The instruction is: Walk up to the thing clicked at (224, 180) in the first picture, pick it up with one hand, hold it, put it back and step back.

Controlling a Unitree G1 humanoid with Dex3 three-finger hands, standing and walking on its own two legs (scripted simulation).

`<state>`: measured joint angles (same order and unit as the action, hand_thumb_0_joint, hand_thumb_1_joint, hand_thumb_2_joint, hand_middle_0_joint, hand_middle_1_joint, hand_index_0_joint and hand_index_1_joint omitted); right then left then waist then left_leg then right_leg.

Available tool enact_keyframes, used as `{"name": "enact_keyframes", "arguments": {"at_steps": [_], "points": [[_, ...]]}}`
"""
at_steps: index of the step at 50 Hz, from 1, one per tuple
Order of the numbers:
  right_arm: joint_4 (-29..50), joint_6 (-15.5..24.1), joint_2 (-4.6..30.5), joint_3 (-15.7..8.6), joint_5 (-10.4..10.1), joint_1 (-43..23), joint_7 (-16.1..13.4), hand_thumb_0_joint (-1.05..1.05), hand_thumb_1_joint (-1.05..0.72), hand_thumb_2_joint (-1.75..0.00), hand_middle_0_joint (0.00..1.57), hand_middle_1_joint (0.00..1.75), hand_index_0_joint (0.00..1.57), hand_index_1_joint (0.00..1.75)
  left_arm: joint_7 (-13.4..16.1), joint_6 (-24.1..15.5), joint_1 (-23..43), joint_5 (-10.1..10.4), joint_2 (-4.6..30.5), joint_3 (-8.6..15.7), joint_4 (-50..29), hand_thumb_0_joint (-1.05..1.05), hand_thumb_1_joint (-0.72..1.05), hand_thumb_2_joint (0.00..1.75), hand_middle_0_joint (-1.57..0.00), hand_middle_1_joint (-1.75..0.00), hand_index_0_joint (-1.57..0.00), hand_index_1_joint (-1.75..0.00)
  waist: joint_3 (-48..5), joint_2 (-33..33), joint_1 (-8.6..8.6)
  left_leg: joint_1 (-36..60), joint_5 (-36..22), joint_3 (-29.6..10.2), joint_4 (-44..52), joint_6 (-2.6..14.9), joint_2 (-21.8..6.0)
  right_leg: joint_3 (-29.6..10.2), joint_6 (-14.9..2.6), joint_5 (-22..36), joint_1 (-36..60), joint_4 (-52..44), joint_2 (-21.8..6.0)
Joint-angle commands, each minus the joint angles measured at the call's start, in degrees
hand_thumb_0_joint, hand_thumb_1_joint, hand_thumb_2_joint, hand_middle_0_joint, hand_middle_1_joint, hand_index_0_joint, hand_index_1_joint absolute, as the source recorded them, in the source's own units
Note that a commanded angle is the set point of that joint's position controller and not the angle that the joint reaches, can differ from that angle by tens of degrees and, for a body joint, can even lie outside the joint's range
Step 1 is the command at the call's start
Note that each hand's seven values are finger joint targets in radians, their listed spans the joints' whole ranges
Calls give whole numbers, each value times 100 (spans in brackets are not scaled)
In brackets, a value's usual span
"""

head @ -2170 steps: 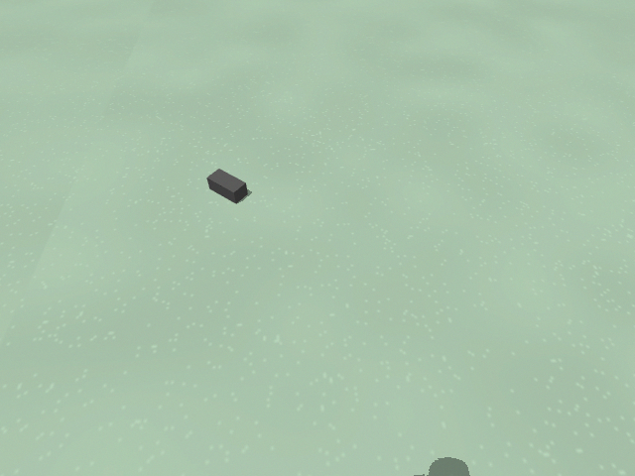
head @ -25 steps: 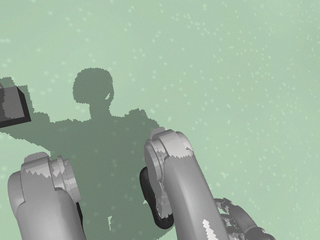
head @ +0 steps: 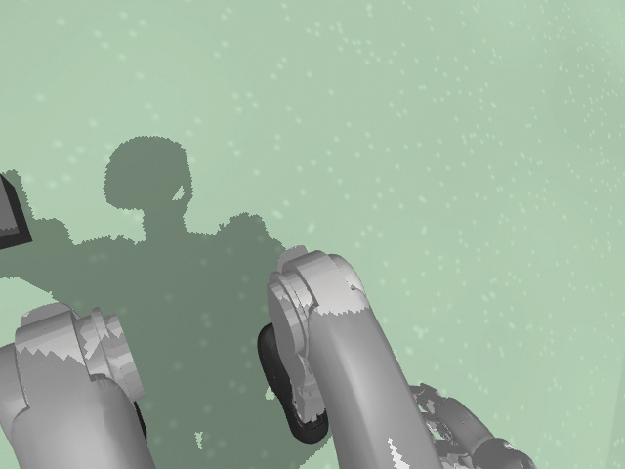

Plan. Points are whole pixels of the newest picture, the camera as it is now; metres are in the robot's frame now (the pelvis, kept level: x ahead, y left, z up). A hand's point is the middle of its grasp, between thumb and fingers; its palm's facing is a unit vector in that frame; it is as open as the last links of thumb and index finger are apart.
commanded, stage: open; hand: left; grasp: from above
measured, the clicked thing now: out of the picture +0.42 +0.33 -0.27
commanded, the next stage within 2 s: withdraw in 1.02 s
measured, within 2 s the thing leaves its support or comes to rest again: neither
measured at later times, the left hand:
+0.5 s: hand out of the picture +0.42 +0.32 -0.24, palm faces -0.43 -0.14 -0.89, open 12.4 cm
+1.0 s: hand out of the picture +0.42 +0.32 -0.24, palm faces -0.45 -0.15 -0.88, open 13.9 cm
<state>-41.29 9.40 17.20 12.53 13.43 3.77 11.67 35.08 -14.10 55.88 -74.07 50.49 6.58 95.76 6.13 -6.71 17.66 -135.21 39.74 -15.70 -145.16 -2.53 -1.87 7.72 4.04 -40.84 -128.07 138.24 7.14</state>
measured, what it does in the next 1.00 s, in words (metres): stands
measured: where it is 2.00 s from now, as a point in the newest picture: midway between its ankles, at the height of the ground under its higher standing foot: (222, 434)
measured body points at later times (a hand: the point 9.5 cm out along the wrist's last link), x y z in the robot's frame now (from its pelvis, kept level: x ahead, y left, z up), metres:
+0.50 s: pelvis +0.00 +0.00 +0.00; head +0.25 +0.13 +0.35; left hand +0.44 +0.32 -0.19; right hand +0.07 -0.25 -0.07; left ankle +0.07 +0.14 -0.27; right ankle +0.10 -0.12 -0.27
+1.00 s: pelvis +0.00 +0.00 +0.01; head +0.26 +0.13 +0.35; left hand +0.44 +0.33 -0.19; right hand +0.08 -0.25 -0.07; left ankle +0.07 +0.14 -0.27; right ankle +0.10 -0.12 -0.27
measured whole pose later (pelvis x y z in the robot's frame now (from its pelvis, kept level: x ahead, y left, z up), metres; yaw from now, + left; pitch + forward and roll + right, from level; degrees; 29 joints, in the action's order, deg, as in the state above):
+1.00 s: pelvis +0.00 +0.00 +0.01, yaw -1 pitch +28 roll -13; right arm -39.9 11.9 18.1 14.6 13.9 3.2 13.9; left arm 34.1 -13.5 55.7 -71.4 52.7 5.2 94.6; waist 7.7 -7.4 18.2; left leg -134.0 39.9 -16.8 -144.7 -2.5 -2.0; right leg 8.8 4.1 -40.5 -126.4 136.7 7.2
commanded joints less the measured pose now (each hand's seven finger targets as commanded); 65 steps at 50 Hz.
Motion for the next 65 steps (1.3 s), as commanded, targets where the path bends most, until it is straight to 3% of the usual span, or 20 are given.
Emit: {"name": "enact_keyframes", "arguments": {"at_steps": [1,4,10,14,16,17,20,26,32,35,38,43,45,50,53,57,59,61,64,65], "points": [[-1,118,1773,-426,10,1055,-40,0,-90,-90,20,30,20,30,253,41,1524,77,1391,-10,-504,0,70,89,-102,-80,-104,-78,-3686,2490,274,2820,-1102,764,1272,337,-134,760,-468,1700,1917,-1302,84],[9,140,1807,-394,33,1022,-27,0,-90,-90,20,30,20,30,302,7,1501,80,1502,43,-344,0,69,84,-101,-78,-103,-75,-3470,2517,286,2731,-874,719,1363,321,-139,803,-498,1442,1802,-1326,90],[64,186,1807,-332,64,938,-1,0,-90,-90,20,30,20,30,362,5,1547,135,1489,-32,-425,0,21,77,-56,-78,-58,-76,-3654,2471,261,2740,-909,715,1308,342,-164,759,-467,1542,1992,-1406,136],[15,230,1821,-313,60,933,23,0,-89,-90,20,30,20,30,406,-23,1639,108,1521,-94,-423,0,-10,76,-39,-82,-42,-80,-3466,2631,292,2786,-780,668,1391,302,-168,813,-507,1390,1821,-1332,136],[35,274,1884,-315,85,939,40,0,-89,-90,20,30,20,30,436,-25,1649,86,1679,8,-446,0,-19,74,-33,-83,-35,-80,-3472,2628,303,2809,-801,685,1338,308,-172,815,-489,1419,1851,-1352,124],[16,288,1850,-303,67,926,51,0,-90,-90,20,30,20,30,430,-4,1645,77,1538,-126,-451,0,-23,78,-31,-83,-33,-81,-3500,2642,290,2824,-824,698,1320,301,-173,785,-490,1456,1868,-1344,129],[-39,292,1821,-294,89,923,72,0,-90,-90,20,30,20,30,469,34,1506,131,1475,-112,-440,0,-31,84,-25,-88,-26,-87,-3605,2677,249,2852,-956,684,1336,299,-186,772,-484,1580,2024,-1388,159],[-41,364,1857,-314,87,917,134,0,-90,-90,20,30,20,30,377,118,1638,205,1456,-167,-536,0,-39,93,-18,-97,-19,-96,-3516,2863,306,2972,-919,637,1429,255,-176,855,-501,1524,1825,-1316,110],[-50,356,1830,-316,37,879,168,0,-90,-90,20,30,20,30,310,193,1437,298,1439,-141,-587,0,-49,96,-8,-103,-9,-102,-3602,2926,203,3023,-1154,644,1419,240,-180,847,-508,1743,1869,-1284,96],[-12,362,1895,-334,65,989,190,0,-90,-90,20,30,20,30,228,206,1392,299,1422,-125,-519,0,-51,98,-7,-104,-8,-102,-3604,2807,339,3012,-1261,644,1384,261,-181,858,-484,1853,2017,-1313,110],[-13,370,1853,-321,0,922,192,0,-90,-90,20,30,20,30,171,178,1389,377,1388,-168,-627,0,-51,100,-7,-105,-8,-104,-3603,2823,217,3043,-1127,638,1444,262,-178,825,-508,1699,1956,-1361,116],[66,337,1855,-302,-13,966,179,0,-90,-90,20,30,20,30,103,98,1374,419,1431,-127,-654,0,-50,98,-7,-105,-8,-103,-3551,2620,251,2807,-1051,656,1412,297,-161,817,-493,1640,2033,-1411,105],[99,304,1883,-329,0,979,162,0,-89,-90,20,30,20,30,95,88,1231,345,1528,-43,-651,0,-50,98,-7,-104,-8,-103,-3688,2714,216,2981,-1159,646,1455,274,-175,828,-502,1712,2100,-1376,128],[78,264,1836,-291,-16,917,144,0,-90,-90,20,30,20,30,92,12,1354,304,1435,-194,-604,0,-49,96,-6,-105,-8,-103,-3548,2729,260,2960,-1149,652,1393,279,-186,824,-501,1734,1992,-1346,129],[104,220,1873,-277,29,1011,123,0,-89,-90,20,30,20,30,168,-25,1361,306,1570,2,-633,0,-47,97,-7,-104,-8,-103,-3607,2611,285,2824,-1124,657,1367,306,-181,803,-470,1743,2164,-1415,125],[141,224,1870,-240,60,898,109,0,-89,-90,20,30,20,30,153,-39,1335,259,1477,-129,-456,0,-49,96,-6,-103,-8,-100,-3434,2659,332,2830,-981,637,1402,290,-174,861,-492,1574,1943,-1370,127],[61,217,1908,-297,50,1003,90,0,-89,-90,20,30,20,30,180,-31,1234,216,1723,45,-404,0,-49,96,-7,-102,-8,-100,-3386,2605,282,2763,-875,644,1377,301,-188,810,-494,1484,1949,-1367,134],[146,262,1853,-293,63,962,104,0,-89,-90,20,30,20,30,223,-45,1603,251,1636,28,-1020,0,-49,96,-7,-102,-8,-100,-3659,2881,196,3041,-987,669,1446,259,-166,827,-509,1548,1981,-1374,104],[131,283,1836,-391,11,923,148,0,-90,-90,20,30,20,30,303,89,1388,282,1718,251,-1461,0,-51,97,-7,-101,-8,-99,-4233,3316,-55,3407,-1290,713,1503,202,-180,808,-543,1790,2027,-1274,111],[110,302,1797,-458,-5,949,186,0,-89,-90,20,30,20,30,307,173,1283,300,1562,222,-1379,0,-50,96,-6,-101,-8,-99,-4161,3321,-8,3331,-1292,737,1454,208,-177,798,-537,1817,1941,-1265,97]]}}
